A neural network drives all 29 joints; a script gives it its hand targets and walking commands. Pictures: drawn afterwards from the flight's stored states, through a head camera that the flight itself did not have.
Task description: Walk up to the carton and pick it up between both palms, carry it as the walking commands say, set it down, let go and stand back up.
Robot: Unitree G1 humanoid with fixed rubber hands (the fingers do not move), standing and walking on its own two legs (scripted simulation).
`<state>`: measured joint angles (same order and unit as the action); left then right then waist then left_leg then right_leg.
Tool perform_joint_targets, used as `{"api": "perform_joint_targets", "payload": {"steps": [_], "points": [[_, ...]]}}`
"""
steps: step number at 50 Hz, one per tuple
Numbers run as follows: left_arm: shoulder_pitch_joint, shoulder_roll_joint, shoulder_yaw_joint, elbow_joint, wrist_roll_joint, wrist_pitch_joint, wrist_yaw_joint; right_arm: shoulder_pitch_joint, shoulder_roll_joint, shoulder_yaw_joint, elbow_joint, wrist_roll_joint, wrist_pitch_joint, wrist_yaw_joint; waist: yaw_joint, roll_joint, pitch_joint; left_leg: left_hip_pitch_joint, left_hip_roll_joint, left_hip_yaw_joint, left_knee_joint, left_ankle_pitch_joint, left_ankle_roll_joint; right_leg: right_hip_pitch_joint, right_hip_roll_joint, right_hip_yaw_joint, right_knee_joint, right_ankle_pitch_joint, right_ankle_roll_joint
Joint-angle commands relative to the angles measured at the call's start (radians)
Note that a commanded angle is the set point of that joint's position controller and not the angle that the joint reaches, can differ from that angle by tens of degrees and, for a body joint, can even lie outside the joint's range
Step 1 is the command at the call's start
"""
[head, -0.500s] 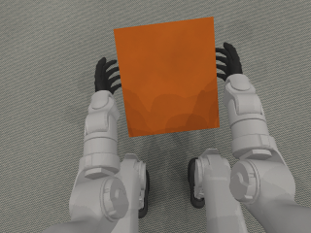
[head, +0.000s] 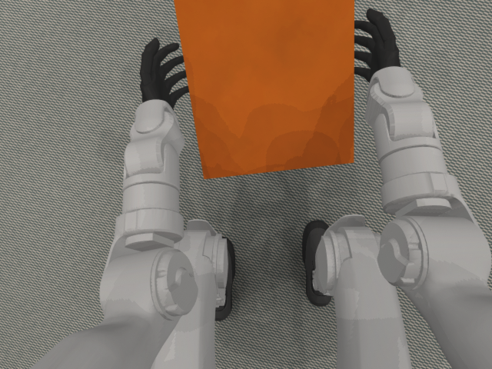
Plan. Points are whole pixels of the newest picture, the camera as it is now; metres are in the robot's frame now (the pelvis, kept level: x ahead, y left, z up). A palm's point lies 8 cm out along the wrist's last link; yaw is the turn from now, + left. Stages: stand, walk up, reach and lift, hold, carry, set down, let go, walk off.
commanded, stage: set down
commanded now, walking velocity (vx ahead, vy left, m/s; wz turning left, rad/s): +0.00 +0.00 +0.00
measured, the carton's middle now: (266, 82) +0.54 -0.03 -0.20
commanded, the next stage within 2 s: none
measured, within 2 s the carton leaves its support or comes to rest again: neither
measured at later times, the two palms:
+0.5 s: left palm (177, 103) +0.52 +0.13 -0.20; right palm (361, 78) +0.53 -0.19 -0.21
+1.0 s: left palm (175, 98) +0.53 +0.14 -0.22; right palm (356, 77) +0.54 -0.18 -0.23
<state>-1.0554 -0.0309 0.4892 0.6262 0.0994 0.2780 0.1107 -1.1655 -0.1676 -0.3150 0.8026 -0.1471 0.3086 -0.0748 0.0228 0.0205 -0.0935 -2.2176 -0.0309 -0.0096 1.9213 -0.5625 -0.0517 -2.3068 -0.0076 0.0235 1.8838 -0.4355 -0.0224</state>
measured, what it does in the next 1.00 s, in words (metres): lowers itself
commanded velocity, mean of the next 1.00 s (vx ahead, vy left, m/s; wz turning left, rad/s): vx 0.00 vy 0.00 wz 0.00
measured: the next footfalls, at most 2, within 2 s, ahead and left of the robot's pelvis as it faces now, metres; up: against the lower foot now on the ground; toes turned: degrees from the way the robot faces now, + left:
none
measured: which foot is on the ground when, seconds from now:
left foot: down 0.00-1.00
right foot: down 0.00-1.00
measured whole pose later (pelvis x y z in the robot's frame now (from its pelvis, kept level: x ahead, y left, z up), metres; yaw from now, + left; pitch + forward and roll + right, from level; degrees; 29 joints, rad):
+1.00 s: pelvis -0.01 +0.01 -0.07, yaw +1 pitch +40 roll +2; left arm -1.37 0.13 0.41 0.92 -0.02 0.19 0.14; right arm -1.45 -0.37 -0.15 1.07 0.01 0.21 0.00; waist 0.00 0.08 0.25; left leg -2.30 -0.09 -0.01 2.18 -0.58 -0.05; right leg -2.37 -0.04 0.04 2.15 -0.47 -0.01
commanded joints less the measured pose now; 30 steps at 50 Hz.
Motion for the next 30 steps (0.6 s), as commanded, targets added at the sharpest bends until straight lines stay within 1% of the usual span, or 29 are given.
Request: {"api": "perform_joint_targets", "payload": {"steps": [1, 11, 23, 26, 27, 28, 30], "points": [[-0.686, -0.826, -0.542, -0.002, -0.132, -0.013, -0.284, -0.567, 0.937, 0.442, -0.049, 0.149, -0.045, 0.283, -0.001, -0.111, -1.108, 0.354, -0.125, 0.112, -0.146, 0.228, 0.024, 0.854, 0.121, -0.059, -0.101, 0.237, 0.026], [-0.752, -0.784, -0.533, 0.030, -0.150, -0.043, -0.264, -0.645, 0.863, 0.455, -0.021, 0.183, -0.080, 0.274, 0.000, -0.110, -1.059, 0.342, -0.115, 0.113, -0.074, 0.228, 0.023, 0.814, 0.109, -0.059, -0.024, 0.247, 0.023], [-0.840, -0.729, -0.551, 0.053, -0.198, -0.080, -0.235, -0.739, 0.778, 0.485, 0.016, 0.248, -0.124, 0.271, -0.008, -0.096, -1.006, 0.370, -0.105, 0.107, 0.012, 0.254, 0.021, 0.770, 0.093, -0.058, 0.074, 0.281, 0.018], [-0.825, -0.745, -0.526, 0.098, -0.209, -0.086, -0.236, -0.769, 0.753, 0.485, 0.019, 0.254, -0.139, 0.273, -0.019, -0.111, -0.944, 0.353, -0.107, 0.102, 0.034, 0.261, 0.025, 0.743, 0.091, -0.060, 0.090, 0.282, 0.015], [-0.816, -0.749, -0.516, 0.121, -0.208, -0.086, -0.238, -0.775, 0.740, 0.480, 0.021, 0.251, -0.143, 0.274, -0.027, -0.112, -0.913, 0.343, -0.108, 0.099, 0.040, 0.256, 0.027, 0.723, 0.090, -0.061, 0.094, 0.277, 0.014], [-0.810, -0.752, -0.510, 0.138, -0.206, -0.085, -0.240, -0.775, 0.730, 0.474, 0.026, 0.250, -0.147, 0.275, -0.034, -0.105, -0.885, 0.336, -0.108, 0.099, 0.047, 0.255, 0.027, 0.707, 0.089, -0.060, 0.098, 0.275, 0.011], [-0.800, -0.750, -0.497, 0.166, -0.200, -0.086, -0.242, -0.771, 0.710, 0.466, 0.041, 0.250, -0.152, 0.279, -0.037, -0.087, -0.843, 0.325, -0.109, 0.099, 0.058, 0.253, 0.026, 0.691, 0.087, -0.056, 0.106, 0.275, 0.007]]}}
